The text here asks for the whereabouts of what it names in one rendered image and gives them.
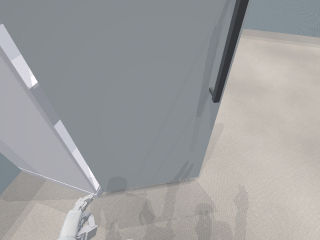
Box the left robot hand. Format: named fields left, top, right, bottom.
left=58, top=194, right=98, bottom=240

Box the fridge door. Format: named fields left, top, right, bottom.
left=0, top=0, right=252, bottom=192

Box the handle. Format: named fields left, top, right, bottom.
left=209, top=0, right=249, bottom=103

